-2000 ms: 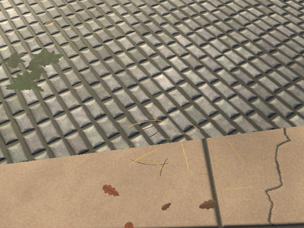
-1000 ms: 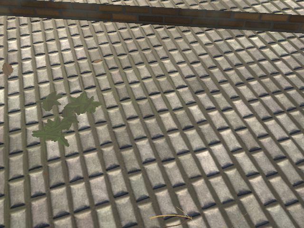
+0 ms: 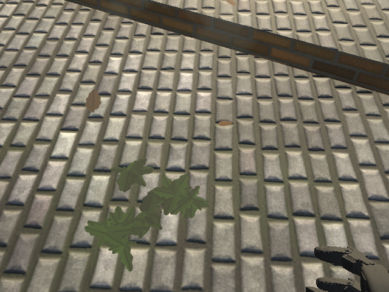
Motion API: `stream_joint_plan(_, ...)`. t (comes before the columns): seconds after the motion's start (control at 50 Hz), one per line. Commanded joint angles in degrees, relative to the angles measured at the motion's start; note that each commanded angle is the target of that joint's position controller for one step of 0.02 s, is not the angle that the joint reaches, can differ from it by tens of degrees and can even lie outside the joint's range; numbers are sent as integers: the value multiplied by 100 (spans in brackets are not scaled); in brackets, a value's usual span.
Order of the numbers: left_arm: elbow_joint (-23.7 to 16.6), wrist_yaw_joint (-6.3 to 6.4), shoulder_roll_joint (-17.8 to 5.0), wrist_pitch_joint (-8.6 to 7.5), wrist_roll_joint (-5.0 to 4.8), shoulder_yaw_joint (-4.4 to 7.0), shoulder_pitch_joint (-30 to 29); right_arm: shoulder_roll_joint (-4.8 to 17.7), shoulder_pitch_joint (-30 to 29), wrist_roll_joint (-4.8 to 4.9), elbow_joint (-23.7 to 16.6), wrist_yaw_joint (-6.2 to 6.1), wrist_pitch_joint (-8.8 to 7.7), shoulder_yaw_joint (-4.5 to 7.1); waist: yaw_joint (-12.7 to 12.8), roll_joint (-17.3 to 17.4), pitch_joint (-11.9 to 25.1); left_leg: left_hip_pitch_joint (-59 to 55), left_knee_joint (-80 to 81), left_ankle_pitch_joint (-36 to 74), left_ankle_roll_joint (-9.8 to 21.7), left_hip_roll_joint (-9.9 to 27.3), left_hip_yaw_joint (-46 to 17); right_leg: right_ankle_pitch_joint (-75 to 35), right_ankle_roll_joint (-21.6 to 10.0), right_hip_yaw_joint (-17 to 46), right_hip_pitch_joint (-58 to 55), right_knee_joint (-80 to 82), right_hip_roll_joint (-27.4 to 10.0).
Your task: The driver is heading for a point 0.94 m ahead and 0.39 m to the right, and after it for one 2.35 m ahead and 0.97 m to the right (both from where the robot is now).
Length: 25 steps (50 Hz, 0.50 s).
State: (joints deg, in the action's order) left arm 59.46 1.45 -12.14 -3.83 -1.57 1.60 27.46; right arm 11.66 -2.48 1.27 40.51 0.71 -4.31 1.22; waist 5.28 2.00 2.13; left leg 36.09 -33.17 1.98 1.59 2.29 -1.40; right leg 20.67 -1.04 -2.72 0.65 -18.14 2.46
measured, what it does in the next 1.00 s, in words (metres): walks ahead, turning right: left foot, then right foot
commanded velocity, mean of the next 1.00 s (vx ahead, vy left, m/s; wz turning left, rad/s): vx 0.18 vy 0.00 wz -0.44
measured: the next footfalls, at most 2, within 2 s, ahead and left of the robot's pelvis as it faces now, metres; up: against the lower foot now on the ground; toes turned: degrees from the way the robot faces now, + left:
left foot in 0.06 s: +0.20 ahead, +0.11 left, +0.00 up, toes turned +0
right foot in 0.54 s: +0.36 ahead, -0.13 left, +0.00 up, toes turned -15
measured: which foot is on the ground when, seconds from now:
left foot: up 0.00-0.04, down 0.06-0.54, up 0.56-1.00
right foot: down 0.00-0.08, up 0.10-0.52, down 0.54-1.00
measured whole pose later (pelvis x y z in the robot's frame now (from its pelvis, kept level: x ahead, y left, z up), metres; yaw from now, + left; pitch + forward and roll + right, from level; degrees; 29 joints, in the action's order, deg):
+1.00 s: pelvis +0.30 +0.00 +0.00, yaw -29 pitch +4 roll +0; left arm 35.8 2.3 -16.2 2.8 -0.7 5.2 9.7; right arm 15.2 5.7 0.5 46.2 -1.4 -0.9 4.1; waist 1.1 -1.1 -0.5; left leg 22.2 -33.9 -16.1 -2.0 -1.7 -5.6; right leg 7.9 -1.4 11.9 24.3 -29.2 8.0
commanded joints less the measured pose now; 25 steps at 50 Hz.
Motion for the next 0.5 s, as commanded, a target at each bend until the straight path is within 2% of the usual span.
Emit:
stream_joint_plan(0.02, -132, -38, -924, 64, 46, 243, 295, 368, -286, -24, -407, 108, -111, 137, -275, -666, -485, -454, 613, -591, 285, -293, 295, -3853, -765, 969, -223, -175, -1625)
stream_joint_plan(0.04, -157, -62, -897, 65, 72, 225, 274, 618, 397, -46, -246, 80, -125, 266, -596, -718, 45, -1662, 598, -500, 452, -378, 307, -4559, -671, 822, 1, -945, -1390)
stream_joint_plan(0.06, -387, -92, -805, 20, 143, 182, -87, 1075, 1764, -110, 59, 31, -135, 431, -1258, -524, 952, -3883, -14, 668, 828, 306, -386, -4016, -479, 573, 1339, -2493, -1080)
stream_joint_plan(0.08, -549, -176, -157, -134, 130, -61, 385, 1682, 2735, -142, 287, 19, -88, 592, -1346, 777, 2257, -6522, 202, 175, 1796, 1972, -2726, -938, -76, 258, 3745, -4939, -261)
stream_joint_plan(0.1, -428, -253, -489, -277, -1, 52, 272, 1297, 3260, -106, 463, -10, -13, 524, -1516, 881, 2729, -6652, 941, -715, 1929, 2221, -3925, 1304, -88, 1239, 4388, -5769, -76)
stream_joint_plan(0.12, -583, -229, -865, -273, -172, 219, -239, 1103, 2683, -102, 457, -51, 8, 457, -1367, 619, 1590, -5794, 1150, -1105, 1605, 2016, -3062, 949, -89, 1162, 5003, -6107, -349)
stream_joint_plan(0.14, -759, -130, -907, -227, -144, 256, -711, 935, 1882, -94, 308, -72, -16, 384, -1044, 349, 746, -4522, 1386, -285, 1349, 1763, -2184, 353, -48, 888, 4821, -5726, -613)
stream_joint_plan(0.16, -794, -45, -818, -127, -39, 300, -865, 642, 1300, -117, 262, -26, -65, 305, -726, 161, 252, -3471, 1611, 564, 1176, 1488, -1543, 78, 25, 808, 4413, -5355, -718)
stream_joint_plan(0.18, -753, 10, -669, -3, 40, 316, -685, 459, 977, -168, 254, 16, -128, 272, -438, 237, 110, -2828, 1735, 1156, 1018, 1280, -1012, -57, 63, 839, 3887, -5089, -850)
stream_joint_plan(0.2, -704, 18, -471, 83, 40, 308, -452, 423, 878, -215, 313, 52, -154, 284, -277, 263, 119, -2393, 1805, 1591, 965, 1192, -681, -206, 88, 807, 3457, -5021, -815)
stream_joint_plan(0.22, -721, 23, -372, 136, 39, 320, -364, 497, 887, -245, 371, 42, -176, 313, -199, 234, 135, -2203, 1849, 2117, 1003, 1165, -407, -407, 119, 750, 3314, -5013, -748)
stream_joint_plan(0.28, -1038, 35, -403, 206, 105, 381, -726, 755, 980, -272, 546, -135, -152, 382, -144, 228, 71, -2215, 1945, 2587, 1055, 1235, 123, -1113, 189, 769, 3643, -4399, -709)
stream_joint_plan(0.34, -1343, -48, -356, 202, 117, 353, -1297, 864, 1005, -212, 663, -306, -49, 390, -292, 279, 74, -2335, 1905, 2257, 883, 1064, 645, -2036, 169, 531, 3449, -3215, -660)
stream_joint_plan(0.4, -1643, -185, -339, 239, 137, 322, -1817, 1032, 1137, -141, 765, -399, 51, 427, -484, 243, 93, -2637, 1748, 2055, 855, 1171, 810, -2371, 97, 330, 3211, -2440, -608)
stream_joint_plan(0.46, -1944, -306, -521, 288, 167, 373, -2089, 1177, 1169, -16, 817, -422, 159, 487, -527, 305, 64, -3124, 1329, 2042, 754, 1411, 747, -1644, -64, 240, 3243, -2071, -567)
stream_joint_plan(0.5, -2056, -376, -640, 281, 133, 418, -2037, 1290, 1124, 33, 787, -435, 230, 541, -485, 343, 90, -3361, 773, 2296, 623, 1459, 741, -1101, -231, 57, 3074, -1703, -410)
Velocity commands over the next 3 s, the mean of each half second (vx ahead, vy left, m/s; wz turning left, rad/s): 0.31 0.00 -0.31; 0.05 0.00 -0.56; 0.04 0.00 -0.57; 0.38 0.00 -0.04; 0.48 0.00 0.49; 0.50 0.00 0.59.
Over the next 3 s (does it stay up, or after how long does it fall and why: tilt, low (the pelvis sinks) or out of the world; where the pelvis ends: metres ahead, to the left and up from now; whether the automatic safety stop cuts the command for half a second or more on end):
stays up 0.91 -0.44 -0.01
